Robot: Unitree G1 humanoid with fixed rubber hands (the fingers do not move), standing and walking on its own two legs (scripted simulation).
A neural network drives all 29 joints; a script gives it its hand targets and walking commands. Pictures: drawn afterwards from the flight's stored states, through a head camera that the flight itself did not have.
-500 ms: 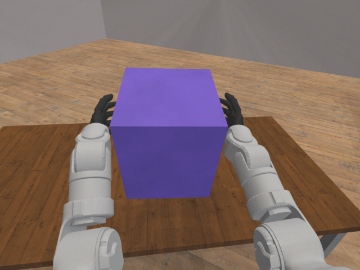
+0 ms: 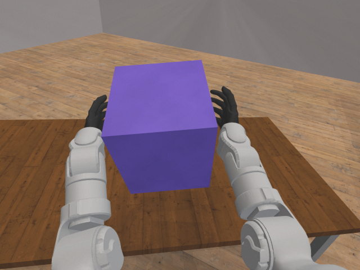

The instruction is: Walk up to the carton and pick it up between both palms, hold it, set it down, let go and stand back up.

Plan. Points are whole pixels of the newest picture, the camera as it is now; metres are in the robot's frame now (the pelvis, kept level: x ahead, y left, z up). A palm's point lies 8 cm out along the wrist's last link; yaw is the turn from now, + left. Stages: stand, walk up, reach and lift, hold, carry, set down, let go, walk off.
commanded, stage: set down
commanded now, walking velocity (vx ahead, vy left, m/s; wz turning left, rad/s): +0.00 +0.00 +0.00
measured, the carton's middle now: (164, 129) +0.41 +0.02 +0.18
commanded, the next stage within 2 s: none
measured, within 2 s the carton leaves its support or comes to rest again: neither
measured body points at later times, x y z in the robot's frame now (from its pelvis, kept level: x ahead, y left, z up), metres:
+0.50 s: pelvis +0.00 +0.00 +0.00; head -0.03 +0.04 +0.45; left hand +0.41 +0.15 +0.17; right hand +0.38 -0.14 +0.17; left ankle +0.05 +0.13 -0.74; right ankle +0.02 -0.13 -0.74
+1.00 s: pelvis +0.01 +0.00 +0.00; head +0.00 +0.04 +0.45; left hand +0.43 +0.14 +0.13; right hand +0.39 -0.15 +0.13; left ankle +0.05 +0.13 -0.74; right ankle +0.02 -0.13 -0.74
